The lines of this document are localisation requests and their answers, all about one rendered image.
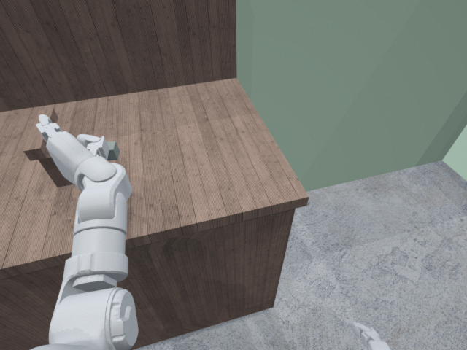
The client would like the robot left upper arm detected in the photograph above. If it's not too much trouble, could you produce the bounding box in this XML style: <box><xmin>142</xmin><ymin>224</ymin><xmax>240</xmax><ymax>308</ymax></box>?
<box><xmin>30</xmin><ymin>287</ymin><xmax>139</xmax><ymax>350</ymax></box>

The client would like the tap lever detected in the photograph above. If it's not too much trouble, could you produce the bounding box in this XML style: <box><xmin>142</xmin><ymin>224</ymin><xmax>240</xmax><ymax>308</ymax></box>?
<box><xmin>107</xmin><ymin>141</ymin><xmax>120</xmax><ymax>160</ymax></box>

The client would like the left robot forearm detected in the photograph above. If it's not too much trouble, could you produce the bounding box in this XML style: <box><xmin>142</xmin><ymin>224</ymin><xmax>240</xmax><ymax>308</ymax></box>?
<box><xmin>49</xmin><ymin>156</ymin><xmax>132</xmax><ymax>344</ymax></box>

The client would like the robot left hand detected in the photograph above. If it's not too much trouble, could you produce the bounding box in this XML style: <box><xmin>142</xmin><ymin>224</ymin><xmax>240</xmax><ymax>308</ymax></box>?
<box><xmin>36</xmin><ymin>114</ymin><xmax>109</xmax><ymax>185</ymax></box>

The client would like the robot right hand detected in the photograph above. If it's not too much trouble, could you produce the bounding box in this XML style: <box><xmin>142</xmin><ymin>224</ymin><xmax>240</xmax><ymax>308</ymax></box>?
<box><xmin>351</xmin><ymin>322</ymin><xmax>390</xmax><ymax>350</ymax></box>

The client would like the counter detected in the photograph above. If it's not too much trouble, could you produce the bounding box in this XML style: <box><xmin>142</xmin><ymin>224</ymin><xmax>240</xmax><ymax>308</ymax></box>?
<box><xmin>0</xmin><ymin>0</ymin><xmax>309</xmax><ymax>350</ymax></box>

